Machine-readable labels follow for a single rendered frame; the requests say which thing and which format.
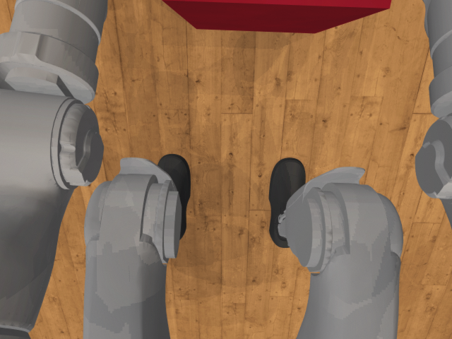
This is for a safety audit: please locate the left robot foot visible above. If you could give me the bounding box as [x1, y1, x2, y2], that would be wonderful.
[158, 154, 191, 239]

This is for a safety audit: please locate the carton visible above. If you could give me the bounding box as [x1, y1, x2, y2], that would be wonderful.
[162, 0, 391, 33]

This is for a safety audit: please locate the left robot forearm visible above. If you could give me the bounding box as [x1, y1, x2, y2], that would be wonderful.
[0, 0, 108, 104]

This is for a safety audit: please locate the robot right upper arm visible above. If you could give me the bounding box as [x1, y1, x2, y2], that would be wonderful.
[415, 113, 452, 229]

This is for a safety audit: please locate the robot left upper arm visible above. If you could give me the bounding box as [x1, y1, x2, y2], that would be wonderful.
[0, 88, 104, 339]

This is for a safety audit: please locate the right robot forearm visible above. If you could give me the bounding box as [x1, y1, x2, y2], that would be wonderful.
[423, 0, 452, 118]

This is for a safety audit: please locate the robot left thigh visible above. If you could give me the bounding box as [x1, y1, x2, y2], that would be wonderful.
[83, 174, 182, 339]

